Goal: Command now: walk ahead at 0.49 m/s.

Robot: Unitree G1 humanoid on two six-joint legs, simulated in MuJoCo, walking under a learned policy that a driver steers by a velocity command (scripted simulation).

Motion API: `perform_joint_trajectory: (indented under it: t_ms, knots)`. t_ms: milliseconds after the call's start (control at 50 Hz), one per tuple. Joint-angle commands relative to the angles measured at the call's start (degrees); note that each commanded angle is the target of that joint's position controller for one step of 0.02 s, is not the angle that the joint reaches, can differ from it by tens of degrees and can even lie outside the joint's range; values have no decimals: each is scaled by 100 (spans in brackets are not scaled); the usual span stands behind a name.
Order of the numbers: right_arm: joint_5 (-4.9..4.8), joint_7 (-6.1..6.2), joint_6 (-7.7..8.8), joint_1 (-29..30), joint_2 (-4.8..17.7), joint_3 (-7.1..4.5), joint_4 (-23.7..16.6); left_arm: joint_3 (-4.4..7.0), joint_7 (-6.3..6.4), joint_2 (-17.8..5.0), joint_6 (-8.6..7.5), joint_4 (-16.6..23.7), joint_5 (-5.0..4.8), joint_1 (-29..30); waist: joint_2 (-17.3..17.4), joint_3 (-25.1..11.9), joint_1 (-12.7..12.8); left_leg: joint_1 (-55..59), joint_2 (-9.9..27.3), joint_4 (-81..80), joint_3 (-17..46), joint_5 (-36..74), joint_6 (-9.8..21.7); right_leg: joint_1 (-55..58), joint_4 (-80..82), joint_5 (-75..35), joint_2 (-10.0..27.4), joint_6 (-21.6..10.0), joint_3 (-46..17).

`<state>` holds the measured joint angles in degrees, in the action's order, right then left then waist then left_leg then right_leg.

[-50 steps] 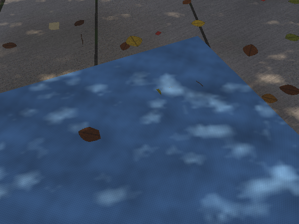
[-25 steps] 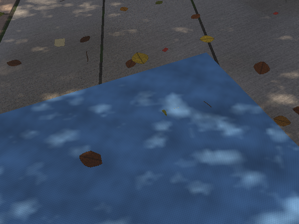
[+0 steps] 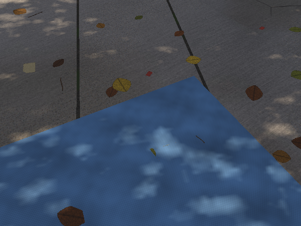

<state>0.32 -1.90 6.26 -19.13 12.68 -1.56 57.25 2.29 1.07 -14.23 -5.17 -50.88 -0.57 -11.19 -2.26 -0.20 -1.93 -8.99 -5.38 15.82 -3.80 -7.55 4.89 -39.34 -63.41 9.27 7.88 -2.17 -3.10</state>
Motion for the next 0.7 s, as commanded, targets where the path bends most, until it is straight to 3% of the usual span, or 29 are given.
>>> perform_joint_trajectory:
  t_ms: [20, 100, 200, 240, 260, 280, 300, 320, 340, 360, 380, 400, 440, 480, 560, 640, 700]
  knots:
    - [-20, 122, 79, 189, 795, -129, -324, 74, 16, -252, -7, 254, 54, -85, 394, 331, 226, -494, 1614, -1075, 1162, 510, 953, -133, 911, -950, 180, 123, -16]
    - [-106, 192, 12, -263, 933, -152, -219, 32, -66, -163, -62, 486, -8, 802, 446, 367, -102, -9, 1552, -1012, 917, 508, 737, 106, 2408, -1601, -103, 170, 224]
    - [-145, 214, -119, -634, 980, -191, -41, 9, -250, -242, -127, 779, -71, 1437, 521, 533, -258, 928, 1925, -558, 1028, 491, 661, 62, 3202, -983, -254, 26, 238]
    - [-150, 226, -177, -545, 1062, -229, -46, 54, -300, -379, -177, 788, -71, 1221, 625, 406, -64, 1121, 2028, -204, 1074, 1005, 563, 525, 3423, -528, -383, -136, 322]
    - [-142, 227, -205, -407, 1098, -234, -80, 127, -301, -512, -197, 697, -64, 814, 682, 174, 200, 1092, 1935, 269, 966, 1893, 472, 1168, 3541, -403, -559, -246, 474]
    - [-101, 222, -234, -324, 983, -189, -120, 274, -274, -768, -208, 410, -60, -103, 604, -370, 622, 874, 1606, 1329, 705, 2715, 329, 2360, 3609, -424, -728, -412, 585]
    - [-5, 220, -220, -289, 762, -80, -291, 421, -223, -1261, -208, 161, 1, -1299, 73, -1297, 1041, -242, 1232, 3157, 358, 1822, 100, 4193, 3488, -553, 205, -821, -460]
    - [-36, 150, -73, -992, -36, 148, -324, 532, -249, -1745, -163, -1, 49, -1792, -1555, -2039, 731, -2671, 164, 5213, 247, -1542, -290, 6259, 4109, 391, 1486, -1750, -3170]
    - [-177, 130, 78, -787, 539, 27, -238, 368, -254, -1122, -170, 30, 33, -1733, -1119, -2065, 861, -3364, 351, 6052, 1100, -2357, -192, 6241, 4591, 815, 1499, -1690, -3861]
    - [-296, 116, 162, -205, 949, -83, -432, 272, -237, -846, -181, 145, 17, -1163, -774, -1209, 762, -3716, 669, 6176, 1055, -1901, -76, 5496, 4627, 452, 1312, -1382, -2950]
    - [-274, 152, 170, 135, 951, -93, -516, 206, -238, -688, -170, 270, 29, -632, -251, -821, 578, -3481, 983, 5951, 888, -1357, -76, 4664, 4745, -180, 1089, -1231, -2187]
    - [-178, 185, 133, 311, 879, -125, -545, 156, -268, -525, -166, 309, 50, -330, -5, -470, 420, -3250, 1153, 5568, 821, -1029, -109, 3963, 4946, -631, 852, -1150, -1678]
    - [-128, 195, -27, 118, 641, -141, -519, 103, -314, -346, -188, 224, 102, -274, -154, -298, 147, -2685, 1331, 5126, 814, -689, -138, 3324, 5276, -985, 566, -1056, -1120]
    - [-121, 211, -135, 88, 500, -138, -525, 144, -296, -501, -212, 88, 79, -441, -125, -131, 44, -2720, 1356, 4820, 736, -521, -220, 3094, 5471, -1363, 511, -1145, -782]
    - [-58, 215, -167, 947, 491, -166, -820, 185, -170, -655, -151, -82, 65, -786, -38, 144, 199, -3315, 1373, 3614, 675, 481, -375, 3249, 5659, -1537, 450, -1090, -410]
    - [-90, 156, -123, 1744, 399, -132, -1025, 190, -102, -734, -109, -224, 14, -1098, -97, 313, 439, -3065, 1172, 2340, 473, 1340, -370, 3356, 5750, -1243, 299, -916, -76]
    - [-131, 89, -98, 2221, 407, -113, -1178, 204, -89, -758, -61, -396, -21, -1391, -118, 481, 594, -3114, 1075, 1847, 421, 1297, -325, 3799, 5646, -1105, 446, -901, -65]
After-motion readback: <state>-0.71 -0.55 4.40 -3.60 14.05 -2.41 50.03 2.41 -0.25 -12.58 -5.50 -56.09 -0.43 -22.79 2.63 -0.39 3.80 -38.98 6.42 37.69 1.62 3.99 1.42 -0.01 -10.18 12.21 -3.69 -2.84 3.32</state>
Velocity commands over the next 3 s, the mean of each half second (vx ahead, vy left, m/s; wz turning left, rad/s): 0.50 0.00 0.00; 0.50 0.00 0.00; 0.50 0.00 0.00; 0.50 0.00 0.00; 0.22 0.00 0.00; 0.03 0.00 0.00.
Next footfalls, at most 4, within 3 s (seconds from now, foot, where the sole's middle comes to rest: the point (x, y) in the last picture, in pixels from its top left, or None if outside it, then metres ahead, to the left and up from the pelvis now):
0.30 right None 0.34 -0.17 -0.78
0.86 left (135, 200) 0.65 0.08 -0.78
1.42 right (177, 143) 0.96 -0.15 -0.78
1.98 left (132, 103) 1.27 0.09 -0.78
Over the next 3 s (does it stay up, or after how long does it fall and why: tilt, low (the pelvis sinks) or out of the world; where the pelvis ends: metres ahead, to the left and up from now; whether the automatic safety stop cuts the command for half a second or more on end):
stays up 1.29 -0.02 -0.01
